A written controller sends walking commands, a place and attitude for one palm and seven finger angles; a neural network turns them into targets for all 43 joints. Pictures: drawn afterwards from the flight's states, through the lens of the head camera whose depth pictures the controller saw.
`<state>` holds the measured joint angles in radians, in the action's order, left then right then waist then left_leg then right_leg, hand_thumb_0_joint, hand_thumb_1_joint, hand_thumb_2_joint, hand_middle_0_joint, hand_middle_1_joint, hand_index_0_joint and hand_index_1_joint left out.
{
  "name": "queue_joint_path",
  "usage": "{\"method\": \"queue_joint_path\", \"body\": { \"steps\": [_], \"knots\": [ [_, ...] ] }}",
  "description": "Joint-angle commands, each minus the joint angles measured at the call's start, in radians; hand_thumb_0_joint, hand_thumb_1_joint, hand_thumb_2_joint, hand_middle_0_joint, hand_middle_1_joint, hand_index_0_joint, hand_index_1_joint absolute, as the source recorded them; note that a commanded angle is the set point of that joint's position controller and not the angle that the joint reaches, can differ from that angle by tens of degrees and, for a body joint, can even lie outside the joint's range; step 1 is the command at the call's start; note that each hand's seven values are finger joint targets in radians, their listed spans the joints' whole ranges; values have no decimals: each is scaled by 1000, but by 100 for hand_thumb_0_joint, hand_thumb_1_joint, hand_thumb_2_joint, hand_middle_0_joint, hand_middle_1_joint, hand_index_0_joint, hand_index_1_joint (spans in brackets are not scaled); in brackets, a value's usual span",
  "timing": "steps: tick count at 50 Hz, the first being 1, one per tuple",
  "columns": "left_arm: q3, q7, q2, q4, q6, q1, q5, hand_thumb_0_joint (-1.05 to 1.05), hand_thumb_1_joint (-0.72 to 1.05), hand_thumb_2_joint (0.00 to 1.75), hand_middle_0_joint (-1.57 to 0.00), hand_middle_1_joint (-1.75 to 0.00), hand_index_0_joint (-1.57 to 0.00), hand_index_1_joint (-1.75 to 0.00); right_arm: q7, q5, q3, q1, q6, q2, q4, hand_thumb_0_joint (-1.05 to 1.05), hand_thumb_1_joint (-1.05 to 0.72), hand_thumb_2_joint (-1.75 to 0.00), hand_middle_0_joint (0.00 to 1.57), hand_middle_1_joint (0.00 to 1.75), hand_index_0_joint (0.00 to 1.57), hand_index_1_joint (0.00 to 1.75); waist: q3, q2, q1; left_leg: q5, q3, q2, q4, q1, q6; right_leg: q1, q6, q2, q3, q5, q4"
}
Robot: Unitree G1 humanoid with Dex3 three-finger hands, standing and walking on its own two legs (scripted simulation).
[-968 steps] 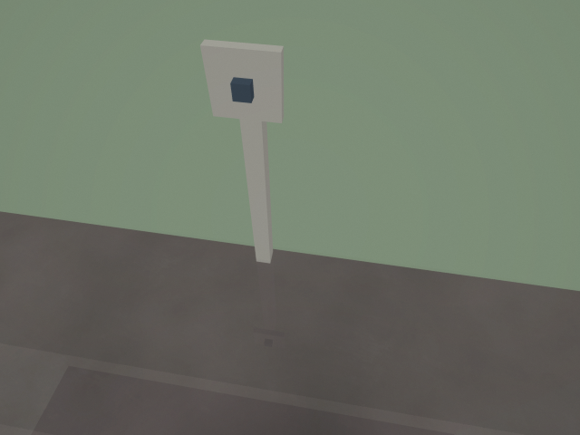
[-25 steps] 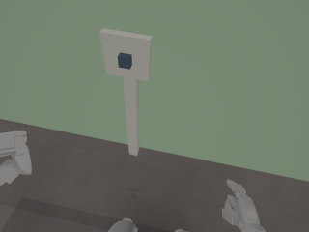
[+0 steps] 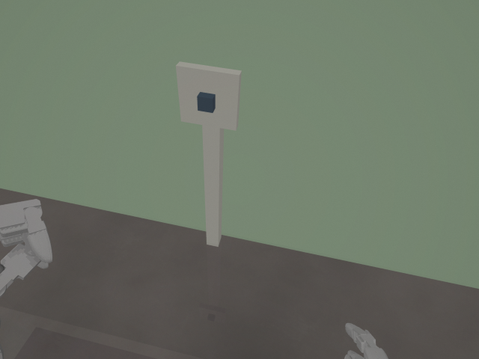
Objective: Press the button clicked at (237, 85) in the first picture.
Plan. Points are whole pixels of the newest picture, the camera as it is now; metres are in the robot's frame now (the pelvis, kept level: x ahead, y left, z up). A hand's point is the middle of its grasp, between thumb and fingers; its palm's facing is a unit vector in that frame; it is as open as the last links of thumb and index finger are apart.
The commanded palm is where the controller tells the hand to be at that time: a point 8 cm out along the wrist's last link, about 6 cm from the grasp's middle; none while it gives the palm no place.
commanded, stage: stop stepping back and stand still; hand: left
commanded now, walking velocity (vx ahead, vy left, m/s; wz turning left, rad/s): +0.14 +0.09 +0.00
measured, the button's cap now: (206, 101) +0.78 +0.14 +0.05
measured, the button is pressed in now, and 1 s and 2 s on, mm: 0 0 0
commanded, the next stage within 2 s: let the arm hang, fingers relaxed in 0.38 s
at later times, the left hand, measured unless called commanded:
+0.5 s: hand (31, 281) +0.16 +0.25 +0.16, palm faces +0.42 -0.81 -0.41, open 3.1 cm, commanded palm none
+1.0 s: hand out of the picture -0.08 +0.20 -0.16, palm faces +0.12 -0.96 -0.27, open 4.9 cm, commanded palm none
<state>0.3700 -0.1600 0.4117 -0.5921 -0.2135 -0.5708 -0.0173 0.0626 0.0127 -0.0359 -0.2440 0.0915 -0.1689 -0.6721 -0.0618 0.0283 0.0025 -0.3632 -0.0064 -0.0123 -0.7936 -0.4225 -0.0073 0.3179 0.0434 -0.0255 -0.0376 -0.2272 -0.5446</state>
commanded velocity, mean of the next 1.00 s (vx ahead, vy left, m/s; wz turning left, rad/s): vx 0.04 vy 0.00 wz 0.00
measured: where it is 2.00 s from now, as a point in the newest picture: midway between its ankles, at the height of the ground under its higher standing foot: outside the picture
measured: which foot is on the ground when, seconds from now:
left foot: up 0.00-0.06, down 0.08-1.00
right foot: down 0.00-1.00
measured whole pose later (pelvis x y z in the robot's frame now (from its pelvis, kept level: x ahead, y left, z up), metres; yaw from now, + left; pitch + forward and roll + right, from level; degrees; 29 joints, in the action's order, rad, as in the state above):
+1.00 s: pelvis -0.04 -0.01 +0.01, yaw +5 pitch -1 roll -1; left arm 0.02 -0.02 0.23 1.01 0.04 -0.34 0.01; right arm 0.01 0.02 0.01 -0.34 -0.04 -0.19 -1.02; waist 0.05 -0.02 -0.01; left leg -0.18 -0.05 0.00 -0.49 -0.29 -0.01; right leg 0.26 0.03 -0.04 0.01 -0.19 -0.47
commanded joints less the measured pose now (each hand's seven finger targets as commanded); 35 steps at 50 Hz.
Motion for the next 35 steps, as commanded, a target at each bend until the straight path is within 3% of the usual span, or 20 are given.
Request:
{"method": "queue_joint_path", "body": {
  "steps": [1,3,5,6,7,11,12,15,17,21,22,23,24,26,29,31,32,33,34,35],
  "knots": [
    [99,-20,112,-75,-26,24,-9,0,90,90,-130,-150,-130,-150,33,-1,58,121,48,-131,177,0,-90,-90,20,30,20,30,21,104,29,-10,-3,-27,147,175,38,184,63,253,211,-416,281],
    [63,-14,93,-120,-41,30,-4,0,90,90,-130,-150,-130,-150,43,2,51,130,64,-153,190,0,-90,-90,20,30,20,30,74,-80,29,-97,-46,-48,427,167,56,162,18,158,130,-394,126],
    [55,-20,91,-199,-61,36,8,0,90,90,-130,-150,-130,-150,37,-2,56,107,83,-171,210,0,-90,-90,20,30,20,30,60,-297,22,-266,-375,-241,605,91,145,104,-43,22,15,-189,-171],
    [78,-21,124,-227,-61,42,17,0,90,90,-130,-150,-130,-150,33,-3,67,108,93,-166,216,0,-90,-90,20,30,20,30,6,-186,9,-78,-323,-238,555,123,155,60,-55,14,-8,-157,-194],
    [104,-17,149,-214,-65,25,3,0,90,90,-130,-150,-130,-150,34,1,63,114,97,-166,191,0,-90,-90,20,30,20,30,-28,-223,15,-233,-327,-238,592,81,145,35,-55,29,13,-202,-214],
    [91,-23,130,-194,-51,10,23,0,90,90,-130,-150,-130,-150,28,2,60,120,99,-170,201,0,-90,-90,20,30,20,30,74,-183,7,-163,-162,-155,493,-70,101,-152,-36,38,3,-115,38],
    [92,-21,137,-192,-52,26,22,0,90,90,-130,-150,-130,-150,29,4,66,119,97,-174,205,0,-90,-90,20,30,20,30,90,-140,12,-154,-118,-109,443,-90,80,-153,-15,58,49,-135,91],
    [108,-17,148,-146,-57,56,5,0,90,90,-130,-150,-130,-150,22,1,77,95,84,-160,189,0,-90,-90,20,30,20,30,35,73,14,-58,4,7,83,-27,32,-32,104,271,401,-418,302],
    [109,-21,141,-105,-52,38,-1,0,90,90,-130,-150,-130,-150,20,-4,83,94,72,-159,182,0,-90,-90,20,30,20,30,50,86,5,-52,-2,2,-122,-55,23,3,152,340,481,-440,377],
    [85,-11,106,-123,-58,25,-5,0,90,90,-130,-150,-130,-150,19,0,55,94,67,-135,184,0,-90,-90,20,30,20,30,10,53,27,74,13,-27,270,184,42,48,65,229,184,-189,214],
    [78,-10,100,-128,-61,12,-5,0,90,90,-130,-150,-130,-150,29,2,56,108,74,-140,189,0,-90,-90,20,30,20,30,15,-31,21,100,2,-30,370,228,42,55,32,179,132,-176,161],
    [69,-8,95,-149,-68,9,-8,0,90,90,-130,-150,-130,-150,32,5,58,113,80,-159,197,0,-90,-90,20,30,20,30,34,-136,12,75,-110,-100,465,204,62,43,-4,112,96,-146,77],
    [-273,135,-90,652,131,128,87,0,90,90,-130,-150,-130,-150,-79,19,127,50,80,-329,-64,0,-90,-90,20,30,20,30,119,-240,69,379,-277,-188,330,104,120,208,-47,86,6,18,-209],
    [-253,151,-121,639,231,123,63,0,90,90,-123,-142,-123,-142,-62,14,107,31,-4,-238,2,0,-90,-90,20,30,20,30,42,-207,44,541,-284,-241,372,58,176,149,-53,43,57,-272,-326],
    [-281,148,-129,769,217,214,55,0,90,90,-112,-130,-112,-130,-52,34,80,17,-16,-209,5,0,-90,-90,20,30,20,30,-59,64,19,782,-284,-223,311,180,181,88,-44,31,66,-253,-270],
    [-278,146,-89,918,209,178,60,0,90,90,-104,-122,-104,-122,-46,19,77,56,-33,-203,-12,0,-90,-90,20,30,20,30,-119,190,-30,601,-131,-98,207,135,88,-146,-33,62,118,182,-7],
    [-275,142,-30,987,206,185,62,0,90,90,-101,-118,-101,-118,-48,6,76,47,-41,-175,-18,0,-90,-90,20,30,20,30,-105,227,-20,320,-57,0,162,63,34,-179,8,166,249,340,58],
    [-277,146,12,1046,205,210,56,0,90,90,-97,-114,-97,-114,-53,6,78,28,-56,-159,-37,0,-90,-90,20,30,20,30,-37,146,2,88,-25,36,156,75,16,-97,62,255,332,326,127],
    [-292,150,34,1098,212,258,50,0,90,90,-93,-110,-93,-110,-61,2,76,-10,-75,-152,-64,0,-90,-90,20,30,20,30,25,-11,41,16,-22,35,195,155,16,43,79,269,311,65,165],
    [-301,149,4,1144,213,296,46,0,90,90,-90,-106,-90,-106,-60,14,70,1,-90,-134,-93,0,-90,-90,20,30,20,30,57,3,40,77,-27,27,206,186,20,107,57,188,298,-78,185]
  ]
}}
